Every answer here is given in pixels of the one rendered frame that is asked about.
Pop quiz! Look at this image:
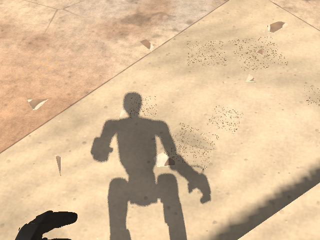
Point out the robot left hand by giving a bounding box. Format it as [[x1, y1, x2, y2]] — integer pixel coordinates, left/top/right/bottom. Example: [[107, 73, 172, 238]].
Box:
[[15, 210, 78, 240]]

